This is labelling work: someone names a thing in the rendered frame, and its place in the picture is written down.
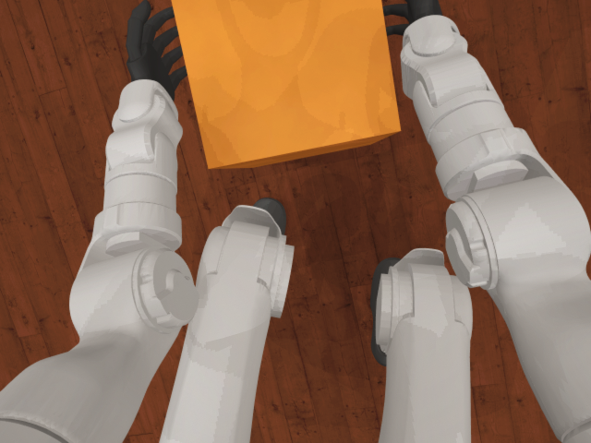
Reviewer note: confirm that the right robot forearm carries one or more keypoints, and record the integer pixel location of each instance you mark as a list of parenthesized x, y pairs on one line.
[(472, 137)]

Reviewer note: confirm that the right robot hand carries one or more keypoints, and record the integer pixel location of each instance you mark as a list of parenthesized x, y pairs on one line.
[(412, 11)]

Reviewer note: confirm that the left robot hand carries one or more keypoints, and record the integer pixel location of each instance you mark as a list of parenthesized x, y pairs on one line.
[(144, 53)]

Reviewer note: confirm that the carton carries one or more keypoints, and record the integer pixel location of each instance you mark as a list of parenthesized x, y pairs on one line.
[(279, 80)]

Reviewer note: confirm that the left robot forearm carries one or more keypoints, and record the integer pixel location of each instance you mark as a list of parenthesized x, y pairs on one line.
[(140, 185)]

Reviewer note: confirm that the right robot upper arm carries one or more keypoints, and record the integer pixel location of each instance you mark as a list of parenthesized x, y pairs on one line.
[(527, 245)]

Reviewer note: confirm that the robot right thigh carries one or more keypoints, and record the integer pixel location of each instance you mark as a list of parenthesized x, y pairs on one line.
[(428, 392)]

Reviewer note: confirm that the robot left foot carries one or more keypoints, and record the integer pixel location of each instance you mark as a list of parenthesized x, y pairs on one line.
[(275, 208)]

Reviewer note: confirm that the left robot upper arm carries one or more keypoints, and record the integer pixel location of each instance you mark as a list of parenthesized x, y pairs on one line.
[(127, 311)]

